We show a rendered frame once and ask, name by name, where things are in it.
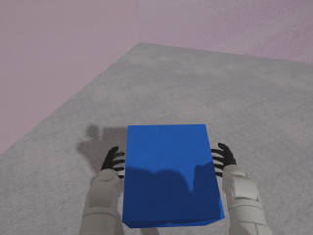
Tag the right robot hand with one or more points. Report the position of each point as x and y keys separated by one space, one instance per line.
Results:
x=228 y=158

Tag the left robot forearm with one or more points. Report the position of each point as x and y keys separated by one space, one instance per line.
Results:
x=100 y=208

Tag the left robot hand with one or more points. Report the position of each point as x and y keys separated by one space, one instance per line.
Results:
x=109 y=162

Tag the carton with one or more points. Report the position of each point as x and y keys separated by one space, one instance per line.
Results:
x=170 y=179

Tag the right robot forearm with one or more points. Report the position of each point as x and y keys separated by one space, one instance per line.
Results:
x=243 y=203

